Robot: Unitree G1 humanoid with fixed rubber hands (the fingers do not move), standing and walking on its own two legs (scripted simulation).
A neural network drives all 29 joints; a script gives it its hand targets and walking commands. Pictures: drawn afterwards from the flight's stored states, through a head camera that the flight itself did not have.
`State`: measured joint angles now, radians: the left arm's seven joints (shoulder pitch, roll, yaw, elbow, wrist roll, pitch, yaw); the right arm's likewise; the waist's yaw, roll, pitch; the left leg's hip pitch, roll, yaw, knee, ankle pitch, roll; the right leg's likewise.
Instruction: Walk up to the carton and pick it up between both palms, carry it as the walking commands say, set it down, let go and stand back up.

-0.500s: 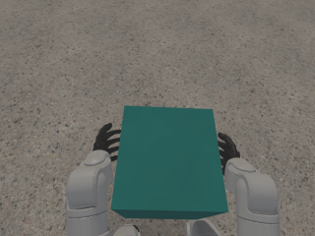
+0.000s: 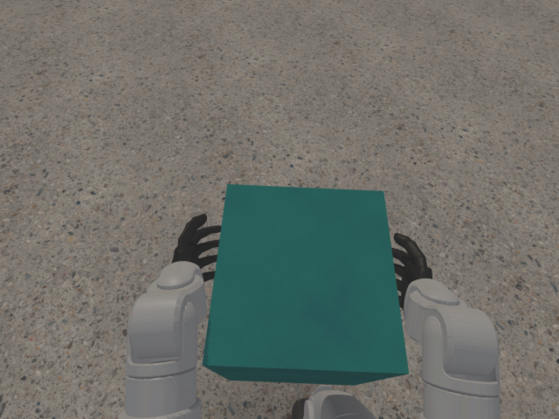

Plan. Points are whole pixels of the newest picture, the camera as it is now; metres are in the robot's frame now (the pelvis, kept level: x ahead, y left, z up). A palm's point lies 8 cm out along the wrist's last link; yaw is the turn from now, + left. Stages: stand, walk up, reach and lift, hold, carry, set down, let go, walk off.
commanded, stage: carry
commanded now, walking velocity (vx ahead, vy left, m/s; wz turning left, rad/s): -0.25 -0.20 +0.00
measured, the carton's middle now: (297, 296) +0.28 -0.02 +0.00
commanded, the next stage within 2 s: none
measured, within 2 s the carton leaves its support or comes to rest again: neither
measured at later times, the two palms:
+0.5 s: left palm out of the picture +0.04 -0.02 +0.07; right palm out of the picture -0.01 -0.31 +0.06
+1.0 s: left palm out of the picture -0.21 -0.13 +0.08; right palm out of the picture -0.23 -0.42 +0.06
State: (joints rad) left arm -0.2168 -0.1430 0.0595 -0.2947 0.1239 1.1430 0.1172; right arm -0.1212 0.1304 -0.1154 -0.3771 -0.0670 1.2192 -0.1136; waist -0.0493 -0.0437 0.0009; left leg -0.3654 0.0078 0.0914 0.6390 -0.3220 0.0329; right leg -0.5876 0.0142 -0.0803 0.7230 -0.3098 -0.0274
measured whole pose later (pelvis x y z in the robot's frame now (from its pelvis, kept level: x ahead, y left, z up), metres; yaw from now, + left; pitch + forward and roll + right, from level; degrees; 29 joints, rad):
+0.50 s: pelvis -0.24 -0.14 +0.01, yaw +0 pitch +2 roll +1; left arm -0.20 -0.14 0.06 -0.27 0.09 1.18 0.12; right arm -0.06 0.13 -0.09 -0.41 -0.08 1.27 -0.12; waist -0.05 -0.01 0.02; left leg -0.59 0.00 0.06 1.11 -0.48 -0.03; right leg -0.44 -0.05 -0.05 0.57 -0.16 -0.01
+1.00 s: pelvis -0.48 -0.27 -0.01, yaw +0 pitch +1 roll -1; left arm -0.21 -0.14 0.05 -0.25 0.08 1.15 0.15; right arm -0.11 0.13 -0.12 -0.35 -0.13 1.24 -0.07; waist 0.04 0.05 -0.01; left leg -0.66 0.14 -0.01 0.78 -0.36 -0.06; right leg -0.36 -0.02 -0.06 0.68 -0.33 0.00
